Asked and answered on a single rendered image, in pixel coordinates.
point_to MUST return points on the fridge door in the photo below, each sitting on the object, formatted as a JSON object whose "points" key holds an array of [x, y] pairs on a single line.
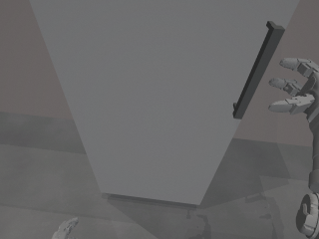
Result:
{"points": [[151, 84]]}

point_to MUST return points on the right robot forearm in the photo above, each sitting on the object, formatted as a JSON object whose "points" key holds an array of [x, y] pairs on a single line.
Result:
{"points": [[313, 119]]}

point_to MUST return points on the left robot hand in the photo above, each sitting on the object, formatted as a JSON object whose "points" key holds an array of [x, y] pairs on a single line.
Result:
{"points": [[65, 229]]}

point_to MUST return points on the right robot hand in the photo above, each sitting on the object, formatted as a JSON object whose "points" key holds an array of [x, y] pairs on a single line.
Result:
{"points": [[298, 104]]}

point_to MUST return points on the robot right upper arm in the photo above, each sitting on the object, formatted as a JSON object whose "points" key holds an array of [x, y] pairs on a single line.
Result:
{"points": [[307, 218]]}

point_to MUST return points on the handle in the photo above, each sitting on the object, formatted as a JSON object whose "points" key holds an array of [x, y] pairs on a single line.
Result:
{"points": [[264, 56]]}

